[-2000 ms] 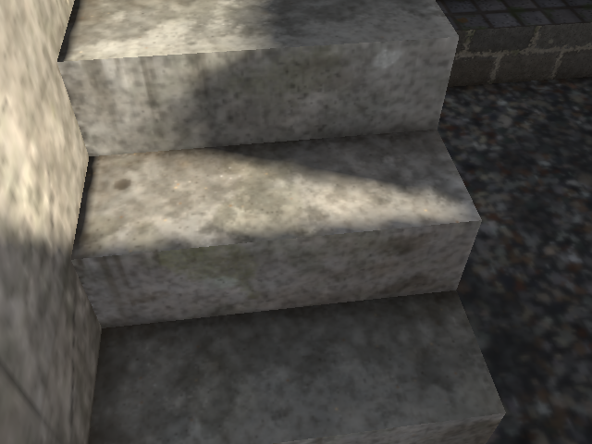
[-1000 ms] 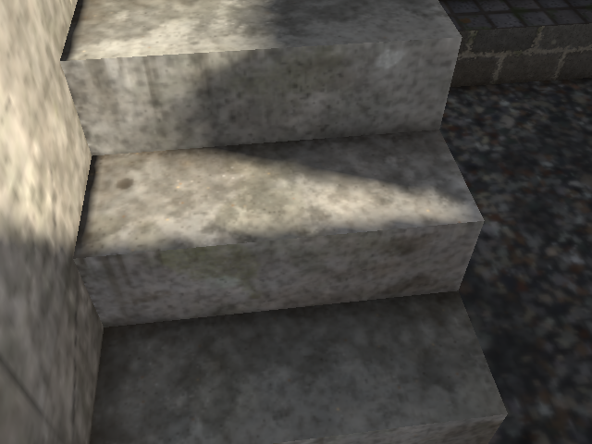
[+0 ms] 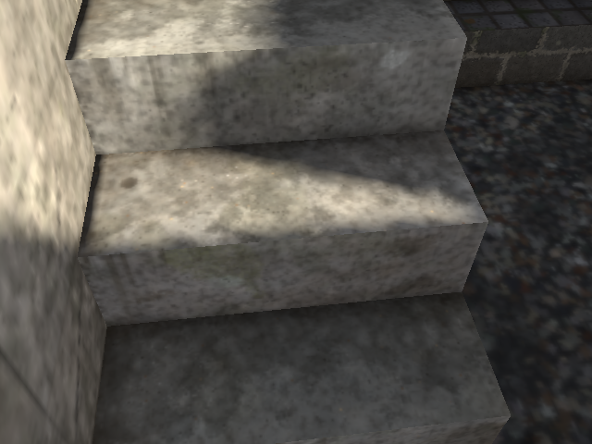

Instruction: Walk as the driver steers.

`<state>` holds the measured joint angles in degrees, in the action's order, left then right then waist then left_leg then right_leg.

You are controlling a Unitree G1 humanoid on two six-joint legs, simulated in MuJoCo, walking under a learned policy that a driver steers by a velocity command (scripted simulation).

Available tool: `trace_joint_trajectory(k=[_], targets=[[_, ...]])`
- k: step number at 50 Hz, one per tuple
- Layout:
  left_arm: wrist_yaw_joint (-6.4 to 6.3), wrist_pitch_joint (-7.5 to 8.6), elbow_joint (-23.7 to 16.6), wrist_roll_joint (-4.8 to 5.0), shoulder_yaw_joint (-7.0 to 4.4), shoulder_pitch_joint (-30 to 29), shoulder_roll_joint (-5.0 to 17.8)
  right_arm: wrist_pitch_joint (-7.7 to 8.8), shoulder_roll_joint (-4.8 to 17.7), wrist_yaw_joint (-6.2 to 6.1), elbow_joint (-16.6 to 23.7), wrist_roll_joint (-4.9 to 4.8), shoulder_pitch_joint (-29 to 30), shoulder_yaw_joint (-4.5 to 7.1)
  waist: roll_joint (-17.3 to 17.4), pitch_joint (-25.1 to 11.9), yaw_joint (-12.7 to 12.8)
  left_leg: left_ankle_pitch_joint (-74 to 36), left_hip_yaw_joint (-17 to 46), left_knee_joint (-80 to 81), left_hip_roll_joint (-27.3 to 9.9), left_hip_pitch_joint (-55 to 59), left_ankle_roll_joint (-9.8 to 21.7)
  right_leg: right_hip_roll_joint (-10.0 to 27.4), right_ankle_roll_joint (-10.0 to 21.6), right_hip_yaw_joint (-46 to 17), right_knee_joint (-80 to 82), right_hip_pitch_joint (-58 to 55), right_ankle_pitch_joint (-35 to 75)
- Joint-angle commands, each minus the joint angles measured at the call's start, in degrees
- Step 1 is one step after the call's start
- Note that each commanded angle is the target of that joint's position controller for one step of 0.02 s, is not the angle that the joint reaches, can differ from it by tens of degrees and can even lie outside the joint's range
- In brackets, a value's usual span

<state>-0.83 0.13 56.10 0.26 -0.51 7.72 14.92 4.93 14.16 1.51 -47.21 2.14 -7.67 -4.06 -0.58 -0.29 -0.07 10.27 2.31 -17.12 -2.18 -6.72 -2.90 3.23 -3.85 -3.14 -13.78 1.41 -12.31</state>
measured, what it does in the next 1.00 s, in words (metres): stands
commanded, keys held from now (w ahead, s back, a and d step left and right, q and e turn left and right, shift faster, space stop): w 0.54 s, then no key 0.46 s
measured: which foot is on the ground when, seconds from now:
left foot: down 0.00-1.00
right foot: down 0.00-1.00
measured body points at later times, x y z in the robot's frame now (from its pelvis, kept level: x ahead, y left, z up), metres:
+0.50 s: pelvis +0.00 +0.00 +0.00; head +0.00 +0.00 +0.45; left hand +0.10 +0.26 -0.13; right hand +0.15 -0.23 -0.11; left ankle -0.01 +0.15 -0.75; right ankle -0.05 -0.16 -0.75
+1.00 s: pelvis -0.01 +0.00 +0.00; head +0.00 +0.00 +0.45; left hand +0.04 +0.28 -0.14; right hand +0.10 -0.25 -0.12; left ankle -0.01 +0.15 -0.75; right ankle -0.05 -0.16 -0.75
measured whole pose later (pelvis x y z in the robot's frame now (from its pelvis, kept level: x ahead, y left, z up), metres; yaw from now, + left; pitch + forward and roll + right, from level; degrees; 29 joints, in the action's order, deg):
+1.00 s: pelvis -0.01 +0.00 +0.00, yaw +0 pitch -1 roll +0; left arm -1.6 -1.3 58.6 0.4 -2.3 12.4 15.5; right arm 4.0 14.7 2.1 -49.7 1.9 -11.5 -1.7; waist -0.5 1.0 0.0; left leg 10.5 2.8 -19.5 -2.2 -8.4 -3.2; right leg 3.4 -4.0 -2.7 -17.5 3.6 -13.4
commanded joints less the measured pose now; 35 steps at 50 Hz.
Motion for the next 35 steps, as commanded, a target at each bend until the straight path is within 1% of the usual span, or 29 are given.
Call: trace_joint_trajectory(k=[1, 2, 3, 5, 6, 7, 8, 10, 11, 12, 15, 16, 17, 18, 24, 25, 26, 27, 31, 35], targets=[[-0.28, 0.60, -2.64, 0.03, -1.28, -1.62, 6.83, 0.99, 6.26, -0.26, 3.83, 0.01, 2.56, 1.53, 0.74, -2.42, 0.11, -13.10, 2.78, 1.04, -3.68, 2.83, 0.39, 3.15, -0.42, -1.36, 0.93, 2.22, 14.78], [-0.09, 0.60, -2.95, -0.11, -1.13, -1.79, 6.31, 0.62, 5.95, 0.02, 4.14, -0.48, 3.33, 1.43, 1.39, -2.63, -0.23, -14.37, 2.78, 0.97, -4.03, 2.80, 1.26, 3.06, -0.22, -1.42, 0.72, 1.81, 14.03], [-0.20, 0.60, -2.56, 0.01, -1.30, -1.54, 6.76, 0.84, 6.01, -0.19, 3.81, -0.02, 2.46, 1.46, 0.81, -2.72, 0.23, -13.36, 2.83, 0.99, -3.68, 2.94, 0.63, 3.15, -0.38, -1.29, 1.03, 2.03, 14.58], [-0.25, 0.61, -2.55, 0.04, -1.28, -1.69, 6.81, 0.97, 6.19, -0.27, 3.87, 0.01, 2.43, 1.53, 0.69, -2.49, 0.09, -13.27, 2.79, 1.00, -3.67, 2.90, 0.44, 3.14, -0.44, -1.30, 0.92, 2.22, 14.82], [-0.07, 0.61, -2.86, -0.10, -1.13, -1.82, 6.30, 0.61, 5.94, 0.02, 4.21, -0.47, 3.27, 1.44, 1.30, -2.67, -0.25, -14.44, 2.82, 0.93, -4.05, 2.86, 1.30, 3.08, -0.23, -1.39, 0.72, 1.85, 14.01], [-0.18, 0.61, -2.47, 0.02, -1.30, -1.54, 6.75, 0.83, 6.05, -0.19, 3.86, -0.02, 2.39, 1.48, 0.73, -2.69, 0.24, -13.38, 2.86, 0.97, -3.67, 2.94, 0.64, 3.16, -0.41, -1.23, 1.03, 2.07, 14.53], [-0.23, 0.60, -2.52, 0.04, -1.30, -1.59, 6.87, 0.91, 6.17, -0.25, 3.86, 0.02, 2.33, 1.54, 0.67, -2.46, 0.08, -13.23, 2.81, 0.99, -3.67, 2.95, 0.52, 3.13, -0.46, -1.27, 0.96, 2.24, 14.62], [-0.27, 0.61, -2.42, 0.03, -1.28, -1.63, 6.79, 0.98, 6.17, -0.28, 3.96, -0.02, 2.39, 1.54, 0.77, -2.48, 0.13, -13.24, 2.81, 0.98, -3.66, 2.86, 0.44, 3.17, -0.46, -1.27, 0.91, 2.23, 14.72], [-0.07, 0.61, -2.73, -0.09, -1.13, -1.80, 6.28, 0.60, 5.91, 0.01, 4.27, -0.50, 3.17, 1.45, 1.37, -2.65, -0.21, -14.47, 2.83, 0.92, -4.01, 2.81, 1.30, 3.08, -0.27, -1.32, 0.71, 1.83, 13.95], [-0.18, 0.61, -2.36, 0.02, -1.30, -1.54, 6.73, 0.82, 5.99, -0.20, 3.93, -0.04, 2.30, 1.48, 0.79, -2.71, 0.24, -13.43, 2.87, 0.94, -3.66, 2.94, 0.66, 3.17, -0.43, -1.20, 1.02, 2.06, 14.48], [-0.27, 0.61, -2.32, 0.04, -1.28, -1.62, 6.78, 0.97, 6.16, -0.28, 4.02, -0.03, 2.32, 1.55, 0.77, -2.47, 0.14, -13.26, 2.84, 0.96, -3.65, 2.85, 0.46, 3.17, -0.49, -1.22, 0.91, 2.24, 14.67], [-0.07, 0.61, -2.63, -0.09, -1.13, -1.78, 6.28, 0.59, 5.90, 0.01, 4.32, -0.50, 3.11, 1.46, 1.37, -2.65, -0.20, -14.49, 2.85, 0.89, -3.99, 2.80, 1.32, 3.09, -0.29, -1.28, 0.71, 1.84, 13.89], [-0.18, 0.61, -2.26, 0.02, -1.30, -1.53, 6.72, 0.81, 5.98, -0.21, 3.98, -0.04, 2.24, 1.49, 0.80, -2.70, 0.25, -13.44, 2.90, 0.92, -3.64, 2.92, 0.68, 3.17, -0.46, -1.15, 1.02, 2.07, 14.43], [-0.23, 0.61, -2.31, 0.05, -1.30, -1.56, 6.85, 0.89, 6.12, -0.26, 3.98, 0.00, 2.19, 1.55, 0.68, -2.45, 0.10, -13.29, 2.86, 0.95, -3.64, 2.93, 0.55, 3.15, -0.51, -1.16, 0.95, 2.24, 14.53], [-0.28, 0.61, -2.11, 0.04, -1.28, -1.61, 6.73, 0.96, 6.05, -0.30, 4.12, -0.08, 2.18, 1.56, 0.84, -2.54, 0.17, -13.43, 2.86, 0.90, -3.61, 2.85, 0.49, 3.18, -0.53, -1.13, 0.88, 2.21, 14.63], [-0.06, 0.62, -2.44, -0.08, -1.13, -1.80, 6.24, 0.58, 5.81, -0.01, 4.43, -0.53, 2.98, 1.46, 1.38, -2.72, -0.19, -14.63, 2.89, 0.83, -3.98, 2.83, 1.37, 3.10, -0.33, -1.19, 0.69, 1.84, 13.84], [-0.17, 0.62, -2.08, 0.04, -1.30, -1.53, 6.69, 0.79, 5.93, -0.21, 4.09, -0.06, 2.12, 1.51, 0.77, -2.73, 0.27, -13.54, 2.94, 0.86, -3.62, 2.94, 0.72, 3.19, -0.50, -1.05, 1.01, 2.09, 14.36], [-0.21, 0.61, -2.14, 0.06, -1.31, -1.56, 6.82, 0.87, 6.10, -0.27, 4.08, -0.01, 2.07, 1.57, 0.66, -2.45, 0.12, -13.35, 2.90, 0.89, -3.62, 2.93, 0.59, 3.16, -0.56, -1.07, 0.94, 2.27, 14.44], [-0.25, 0.49, -1.31, -0.07, -1.79, 0.23, 7.67, 1.15, 6.90, 0.03, 3.35, -0.37, 0.57, 2.06, 1.05, -2.75, 0.32, -18.14, 2.70, -0.02, -3.71, 3.41, 0.65, 3.11, -0.69, -0.71, -0.39, 1.86, 17.25], [-0.27, -0.05, -0.64, -0.01, -2.19, 1.21, 7.45, 0.89, 6.70, 0.23, 2.64, -0.44, -0.24, 2.46, 1.03, -2.24, 0.34, -17.03, 2.73, -0.42, -3.75, 2.95, 0.65, 3.04, -0.68, -0.66, -0.90, 2.76, 15.28]])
